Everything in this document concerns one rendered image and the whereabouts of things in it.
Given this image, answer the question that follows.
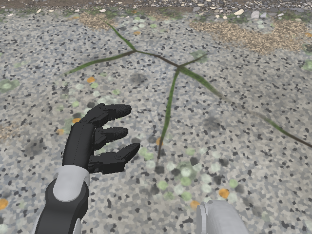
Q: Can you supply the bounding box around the robot left forearm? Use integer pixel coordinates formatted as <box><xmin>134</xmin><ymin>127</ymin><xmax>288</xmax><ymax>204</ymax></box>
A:
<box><xmin>29</xmin><ymin>165</ymin><xmax>91</xmax><ymax>234</ymax></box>

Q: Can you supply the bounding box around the robot left hand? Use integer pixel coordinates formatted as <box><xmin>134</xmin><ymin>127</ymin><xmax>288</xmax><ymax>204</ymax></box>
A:
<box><xmin>60</xmin><ymin>102</ymin><xmax>140</xmax><ymax>175</ymax></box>

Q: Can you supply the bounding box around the right robot thigh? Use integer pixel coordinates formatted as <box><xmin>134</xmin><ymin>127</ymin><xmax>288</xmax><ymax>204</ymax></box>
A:
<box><xmin>196</xmin><ymin>200</ymin><xmax>250</xmax><ymax>234</ymax></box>

